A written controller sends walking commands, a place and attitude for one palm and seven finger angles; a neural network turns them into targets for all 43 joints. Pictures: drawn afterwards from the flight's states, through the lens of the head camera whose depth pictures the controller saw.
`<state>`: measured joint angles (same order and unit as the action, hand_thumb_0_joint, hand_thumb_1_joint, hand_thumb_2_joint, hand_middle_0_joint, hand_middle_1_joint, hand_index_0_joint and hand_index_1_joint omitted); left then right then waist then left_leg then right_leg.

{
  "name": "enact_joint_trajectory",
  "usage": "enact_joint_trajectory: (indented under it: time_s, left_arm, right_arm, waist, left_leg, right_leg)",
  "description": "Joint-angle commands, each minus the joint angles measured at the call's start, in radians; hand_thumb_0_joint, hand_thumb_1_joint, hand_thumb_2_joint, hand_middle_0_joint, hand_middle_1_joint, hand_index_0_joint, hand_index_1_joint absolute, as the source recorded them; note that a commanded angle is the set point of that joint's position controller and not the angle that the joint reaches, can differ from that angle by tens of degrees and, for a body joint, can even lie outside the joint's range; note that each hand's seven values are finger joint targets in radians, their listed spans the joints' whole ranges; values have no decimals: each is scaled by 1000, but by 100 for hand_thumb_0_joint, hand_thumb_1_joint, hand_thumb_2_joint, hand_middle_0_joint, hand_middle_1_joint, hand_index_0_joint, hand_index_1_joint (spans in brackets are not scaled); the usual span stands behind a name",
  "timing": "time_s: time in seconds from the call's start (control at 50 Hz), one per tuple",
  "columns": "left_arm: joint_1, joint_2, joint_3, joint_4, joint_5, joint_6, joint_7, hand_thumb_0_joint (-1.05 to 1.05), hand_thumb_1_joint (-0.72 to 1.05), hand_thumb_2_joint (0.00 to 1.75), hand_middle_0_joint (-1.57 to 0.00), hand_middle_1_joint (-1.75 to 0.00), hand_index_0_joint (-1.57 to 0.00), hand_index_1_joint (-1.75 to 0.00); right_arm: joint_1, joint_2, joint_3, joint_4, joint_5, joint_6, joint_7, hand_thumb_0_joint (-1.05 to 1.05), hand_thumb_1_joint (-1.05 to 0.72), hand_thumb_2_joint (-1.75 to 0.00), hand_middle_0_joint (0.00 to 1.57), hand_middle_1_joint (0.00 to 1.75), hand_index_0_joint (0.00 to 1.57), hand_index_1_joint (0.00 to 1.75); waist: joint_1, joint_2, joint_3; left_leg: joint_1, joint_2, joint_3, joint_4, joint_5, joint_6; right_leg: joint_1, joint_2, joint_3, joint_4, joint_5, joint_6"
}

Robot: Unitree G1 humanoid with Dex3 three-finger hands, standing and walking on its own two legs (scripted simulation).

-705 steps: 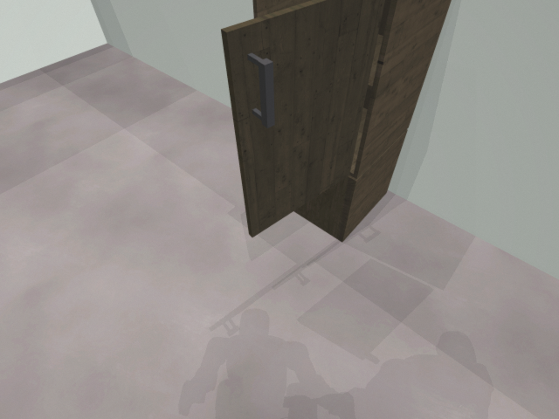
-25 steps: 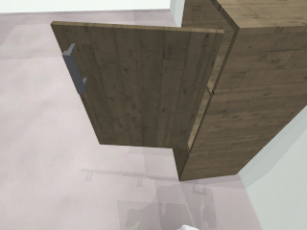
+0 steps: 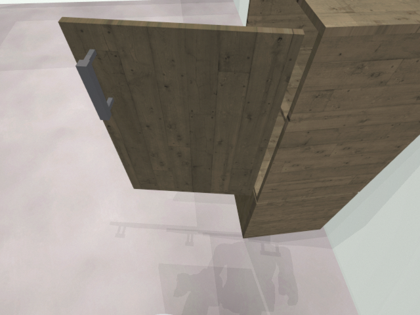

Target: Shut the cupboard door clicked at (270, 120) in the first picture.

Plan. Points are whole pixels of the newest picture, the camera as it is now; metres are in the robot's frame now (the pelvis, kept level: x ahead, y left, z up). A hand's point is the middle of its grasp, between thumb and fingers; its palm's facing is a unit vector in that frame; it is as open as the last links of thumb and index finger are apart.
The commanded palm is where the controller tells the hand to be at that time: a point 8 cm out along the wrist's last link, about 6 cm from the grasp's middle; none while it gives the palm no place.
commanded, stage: come to a stop and stand still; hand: left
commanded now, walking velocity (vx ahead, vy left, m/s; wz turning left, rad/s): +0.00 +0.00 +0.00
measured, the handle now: (98, 86) +0.50 +0.27 +0.13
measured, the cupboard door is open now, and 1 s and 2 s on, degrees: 80 80 80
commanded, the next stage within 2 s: look again from close up in 0.48 s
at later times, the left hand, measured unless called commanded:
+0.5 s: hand out of the picture -0.03 +0.20 -0.18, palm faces +0.01 -0.99 -0.17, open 7.4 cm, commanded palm none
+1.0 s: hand out of the picture +0.03 +0.21 -0.17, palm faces -0.01 -0.98 -0.22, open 7.3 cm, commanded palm none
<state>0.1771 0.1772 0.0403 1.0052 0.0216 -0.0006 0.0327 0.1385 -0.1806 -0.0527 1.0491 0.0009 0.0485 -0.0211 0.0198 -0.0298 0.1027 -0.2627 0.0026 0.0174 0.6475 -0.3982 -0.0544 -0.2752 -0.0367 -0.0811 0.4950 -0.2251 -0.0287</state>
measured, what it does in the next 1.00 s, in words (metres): steps on the spot: left foot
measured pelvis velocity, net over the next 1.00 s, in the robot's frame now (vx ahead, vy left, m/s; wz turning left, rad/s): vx -0.01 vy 0.03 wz -0.02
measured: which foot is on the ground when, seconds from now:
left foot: up 0.00-0.02, down 0.04-1.00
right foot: down 0.00-1.00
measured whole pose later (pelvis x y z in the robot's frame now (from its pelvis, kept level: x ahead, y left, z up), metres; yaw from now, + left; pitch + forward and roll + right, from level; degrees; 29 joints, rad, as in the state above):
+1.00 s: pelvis -0.01 +0.03 +0.00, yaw -1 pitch -3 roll +0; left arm 0.26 0.17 -0.01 1.07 0.01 -0.02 0.03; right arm 0.31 -0.16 0.01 1.06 -0.01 -0.01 -0.02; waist -0.01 0.01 0.02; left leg -0.14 -0.01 0.06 0.47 -0.28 0.03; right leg -0.23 -0.05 -0.05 0.48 -0.20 0.01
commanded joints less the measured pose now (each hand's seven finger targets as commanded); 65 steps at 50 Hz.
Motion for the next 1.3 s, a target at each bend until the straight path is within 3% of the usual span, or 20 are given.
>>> enact_joint_trajectory:
  time_s: [0.0,0.02,0.04,0.06,0.08,0.12,0.18,0.24,0.28,0.54,0.56,0.58,0.6,0.64,0.74,0.82,0.98,1.12,1.22,1.28]
  left_arm:
    - [43,119,26,-31,-12,3,3,0,90,90,-20,-30,-20,-30]
    - [61,81,16,-34,-16,9,-1,0,90,90,-20,-30,-20,-30]
    - [56,73,13,-27,-11,15,0,0,90,90,-20,-30,-20,-30]
    - [58,70,10,-14,-4,21,-5,0,90,90,-20,-30,-20,-30]
    - [52,69,9,-2,1,27,-9,0,90,90,-20,-30,-20,-30]
    - [69,75,4,16,1,23,-14,0,90,90,-20,-30,-20,-30]
    - [97,80,-2,42,1,15,-15,0,90,90,-20,-30,-20,-30]
    - [109,80,-8,55,3,12,-14,0,90,90,-20,-30,-20,-30]
    - [121,75,-10,62,4,9,-13,0,90,90,-20,-30,-20,-30]
    - [166,54,-20,103,-10,-17,1,0,90,90,-20,-30,-20,-30]
    - [228,79,-35,131,3,-30,44,0,90,90,-20,-30,-20,-30]
    - [214,128,-28,111,2,-43,39,0,90,90,-20,-30,-20,-30]
    - [213,108,-24,95,-5,-44,33,0,90,90,-20,-30,-20,-30]
    - [193,80,-37,90,-10,-42,26,0,90,90,-20,-30,-20,-30]
    - [146,61,-41,68,-7,-26,14,0,90,90,-20,-30,-20,-30]
    - [140,75,-38,50,-7,-24,11,0,90,90,-20,-30,-20,-30]
    - [134,89,-32,23,-8,-20,6,0,90,90,-20,-30,-20,-30]
    - [151,90,-34,32,-10,-25,4,0,90,90,-20,-30,-20,-30]
    - [189,102,-19,39,-1,-17,2,0,90,90,-20,-30,-20,-30]
    - [211,126,-1,33,0,-12,2,0,90,90,-20,-30,-20,-30]
  right_arm:
    - [157,-90,-11,-1,-9,-36,2,0,-90,-90,20,30,20,30]
    - [119,-137,-15,-23,-17,-40,-3,0,-90,-90,20,30,20,30]
    - [63,-159,-13,-41,-22,-32,-5,0,-90,-90,20,30,20,30]
    - [22,-144,-7,-48,-25,-32,-7,0,-90,-90,20,30,20,30]
    - [22,-135,-3,-46,-24,-36,-10,0,-90,-90,20,30,20,30]
    - [29,-124,4,-43,-19,-40,-14,0,-90,-90,20,30,20,30]
    - [56,-108,7,-36,-13,-44,-14,0,-90,-90,20,30,20,30]
    - [76,-118,4,-32,-12,-39,-8,0,-90,-90,20,30,20,30]
    - [95,-107,5,-22,-13,-40,-6,0,-90,-90,20,30,20,30]
    - [196,-52,27,52,-8,-68,-15,0,-90,-90,20,30,20,30]
    - [115,-105,30,-20,1,-88,-3,0,-90,-90,20,30,20,30]
    - [145,-85,39,-42,-4,-95,-4,0,-90,-90,20,30,20,30]
    - [233,-44,33,-19,-8,-104,-9,0,-90,-90,20,30,20,30]
    - [242,-55,36,-13,-7,-96,-15,0,-90,-90,20,30,20,30]
    - [220,-60,39,-25,-11,-83,-9,0,-90,-90,20,30,20,30]
    - [223,-64,42,-22,-14,-81,-3,0,-90,-90,20,30,20,30]
    - [218,-67,44,-17,-15,-77,2,0,-90,-90,20,30,20,30]
    - [216,-72,47,2,-12,-76,5,0,-90,-90,20,30,20,30]
    - [244,-64,45,18,-22,-52,10,0,-90,-90,20,30,20,30]
    - [266,-50,41,20,-26,-42,13,0,-90,-90,20,30,20,30]
  waist:
    - [-30,33,-158]
    - [-8,176,-133]
    - [4,189,-89]
    - [16,148,-54]
    - [13,202,-26]
    - [10,201,-4]
    - [8,99,-14]
    - [-1,40,17]
    - [-1,36,28]
    - [-11,4,-79]
    - [8,68,-92]
    - [-26,106,-127]
    - [-37,140,-215]
    - [-33,46,-235]
    - [-25,-9,-10]
    - [-22,-3,27]
    - [-20,33,7]
    - [-20,14,-30]
    - [-13,-37,12]
    - [-15,-76,40]
  left_leg:
    - [208,103,-71,-289,258,50]
    - [113,230,-213,-334,309,111]
    - [-23,271,-208,-381,212,148]
    - [-76,232,-169,-399,118,139]
    - [-88,202,-160,-423,90,127]
    - [-62,180,-131,-412,132,113]
    - [-29,142,-102,-397,94,96]
    - [-55,123,-109,-423,-70,84]
    - [-54,115,-101,-430,-74,85]
    - [95,102,-41,-335,268,74]
    - [59,133,-9,-175,402,60]
    - [59,78,-10,-170,504,43]
    - [93,80,-22,-200,516,47]
    - [94,104,-42,-193,501,64]
    - [-16,94,-66,-278,265,81]
    - [-35,84,-71,-308,199,82]
    - [-29,79,-65,-342,116,81]
    - [-10,73,-60,-332,124,77]
    - [-53,30,-11,-256,-68,77]
    - [-58,0,23,-176,-73,76]
  right_leg:
    - [-29,-114,131,-15,92,-17]
    - [-18,-47,73,9,-47,27]
    - [64,-32,38,31,-121,41]
    - [96,-30,39,36,-100,40]
    - [98,-32,36,37,-79,36]
    - [88,-33,49,15,-28,32]
    - [111,-43,65,-66,30,29]
    - [88,-47,82,-95,-12,31]
    - [83,-48,81,-112,-14,30]
    - [112,-80,106,-123,147,13]
    - [105,-111,122,-58,332,12]
    - [149,-142,117,-8,638,-7]
    - [205,-137,122,46,595,-21]
    - [199,-112,95,19,416,-16]
    - [81,-83,105,-52,124,-7]
    - [66,-76,113,-79,49,-7]
    - [75,-78,117,-120,-25,-5]
    - [91,-88,127,-142,-27,-2]
    - [34,-112,181,-191,-350,-26]
    - [-27,-154,236,-244,-476,-55]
